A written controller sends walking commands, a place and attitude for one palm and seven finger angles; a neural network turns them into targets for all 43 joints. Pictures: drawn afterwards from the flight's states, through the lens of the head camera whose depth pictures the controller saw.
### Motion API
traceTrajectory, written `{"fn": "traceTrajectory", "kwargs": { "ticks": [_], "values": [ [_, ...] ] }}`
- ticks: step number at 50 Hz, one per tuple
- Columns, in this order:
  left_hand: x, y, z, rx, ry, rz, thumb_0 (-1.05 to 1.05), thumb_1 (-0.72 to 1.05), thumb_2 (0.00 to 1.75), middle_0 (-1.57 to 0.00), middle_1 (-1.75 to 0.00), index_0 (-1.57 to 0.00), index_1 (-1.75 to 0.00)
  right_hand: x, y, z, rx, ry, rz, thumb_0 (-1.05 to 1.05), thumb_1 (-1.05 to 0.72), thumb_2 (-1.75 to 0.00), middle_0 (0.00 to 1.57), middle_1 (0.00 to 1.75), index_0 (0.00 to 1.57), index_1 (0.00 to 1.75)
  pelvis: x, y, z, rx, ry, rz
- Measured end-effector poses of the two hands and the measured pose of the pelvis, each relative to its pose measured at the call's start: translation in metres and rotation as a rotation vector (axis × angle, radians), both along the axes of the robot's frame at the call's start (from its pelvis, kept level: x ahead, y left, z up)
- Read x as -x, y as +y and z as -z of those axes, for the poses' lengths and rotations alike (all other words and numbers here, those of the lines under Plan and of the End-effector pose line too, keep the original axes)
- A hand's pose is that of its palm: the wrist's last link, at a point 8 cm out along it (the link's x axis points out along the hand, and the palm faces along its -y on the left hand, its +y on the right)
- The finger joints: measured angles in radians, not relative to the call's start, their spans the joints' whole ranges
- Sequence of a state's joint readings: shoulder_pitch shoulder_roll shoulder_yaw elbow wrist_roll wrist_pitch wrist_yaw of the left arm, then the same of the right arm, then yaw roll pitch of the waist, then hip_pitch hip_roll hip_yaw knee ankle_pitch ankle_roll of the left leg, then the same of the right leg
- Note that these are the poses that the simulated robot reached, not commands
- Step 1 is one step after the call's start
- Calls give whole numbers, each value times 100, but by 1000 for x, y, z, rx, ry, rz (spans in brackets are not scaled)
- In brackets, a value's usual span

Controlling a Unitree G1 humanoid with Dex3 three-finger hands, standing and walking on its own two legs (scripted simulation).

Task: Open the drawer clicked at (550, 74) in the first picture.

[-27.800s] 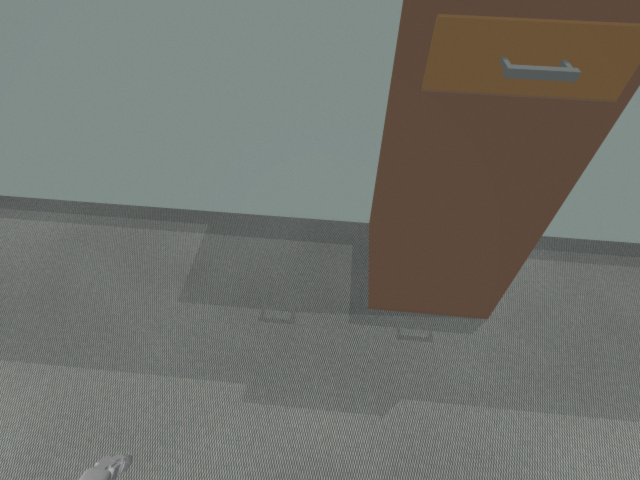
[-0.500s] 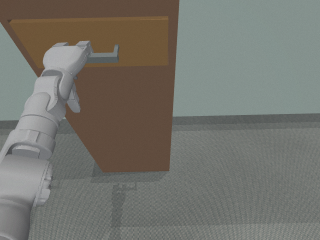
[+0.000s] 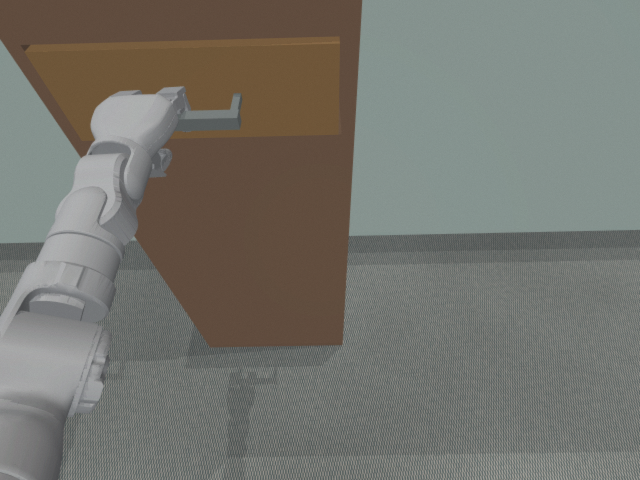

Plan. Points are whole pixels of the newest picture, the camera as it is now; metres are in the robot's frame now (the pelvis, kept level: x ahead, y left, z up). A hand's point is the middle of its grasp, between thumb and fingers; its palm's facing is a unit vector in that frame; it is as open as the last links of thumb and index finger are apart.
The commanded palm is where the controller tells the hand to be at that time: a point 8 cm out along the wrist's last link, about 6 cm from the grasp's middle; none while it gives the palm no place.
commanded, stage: close the thumb around the handle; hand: left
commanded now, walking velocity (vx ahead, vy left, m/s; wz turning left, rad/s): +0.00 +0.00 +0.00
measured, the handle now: (192, 111) +0.54 +0.17 +0.17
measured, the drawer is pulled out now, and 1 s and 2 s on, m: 0.01 0.10 0.22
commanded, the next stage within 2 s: pull the drawer open in 0.16 s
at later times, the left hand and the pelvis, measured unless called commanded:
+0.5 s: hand (154, 162) +0.47 +0.22 +0.14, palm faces +0.01 -0.02 -1.00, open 5.7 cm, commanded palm +0.43 +0.21 +0.20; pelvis +0.00 +0.00 +0.00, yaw -1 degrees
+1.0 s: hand (138, 210) +0.39 +0.21 +0.14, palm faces +0.03 -0.03 -1.00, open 5.7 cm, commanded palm +0.36 +0.20 +0.20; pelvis +0.00 -0.01 +0.00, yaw +2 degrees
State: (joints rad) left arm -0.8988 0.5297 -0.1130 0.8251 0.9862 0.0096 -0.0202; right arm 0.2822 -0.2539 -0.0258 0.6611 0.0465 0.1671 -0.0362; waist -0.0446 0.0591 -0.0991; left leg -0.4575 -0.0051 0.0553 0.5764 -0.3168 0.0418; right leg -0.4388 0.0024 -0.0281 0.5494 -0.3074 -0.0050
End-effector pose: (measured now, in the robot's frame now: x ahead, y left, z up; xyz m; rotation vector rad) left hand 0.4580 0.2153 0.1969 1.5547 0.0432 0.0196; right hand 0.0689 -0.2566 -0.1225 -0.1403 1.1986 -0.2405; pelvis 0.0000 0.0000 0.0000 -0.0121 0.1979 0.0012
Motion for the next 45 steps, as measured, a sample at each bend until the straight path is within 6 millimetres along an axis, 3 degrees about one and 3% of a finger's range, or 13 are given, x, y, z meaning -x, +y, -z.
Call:
{"fn": "traceTrajectory", "kwargs": {
  "ticks": [6, 20, 26, 32, 45],
  "values": [
    [-1, 1, 0, 3, -1, 9, 0, 76, 84, -37, -131, -34, -129, 2, -2, 0, 9, 15, -1, 0, -90, -90, 20, 30, 20, 30, 0, 0, 0, 1, 2, -1],
    [0, 0, 1, 2, -10, 3, 1, 77, 84, -36, -133, -33, -131, 6, -4, -1, 14, 19, 9, 0, -91, -90, 20, 30, 20, 30, 0, 2, 0, 1, 3, 2],
    [11, 0, 3, 2, -25, 2, 1, 77, 85, -35, -134, -32, -132, -1, -1, -2, -9, -4, 11, 0, -91, -90, 20, 30, 20, 30, -4, 3, -1, 0, -6, 10],
    [31, 0, 4, 6, -39, 3, 1, 77, 85, -35, -135, -32, -133, -25, 5, -3, -35, -51, -22, 1, -91, -90, 20, 30, 20, 30, -6, 4, -2, -1, -29, 3],
    [76, -1, 4, 14, -47, -7, 1, 77, 86, -35, -135, -33, -132, -99, 23, -18, -67, -228, -152, 1, -91, -90, 20, 30, 19, 30, -2, -2, -3, -9, -74, -22]
  ]
}}
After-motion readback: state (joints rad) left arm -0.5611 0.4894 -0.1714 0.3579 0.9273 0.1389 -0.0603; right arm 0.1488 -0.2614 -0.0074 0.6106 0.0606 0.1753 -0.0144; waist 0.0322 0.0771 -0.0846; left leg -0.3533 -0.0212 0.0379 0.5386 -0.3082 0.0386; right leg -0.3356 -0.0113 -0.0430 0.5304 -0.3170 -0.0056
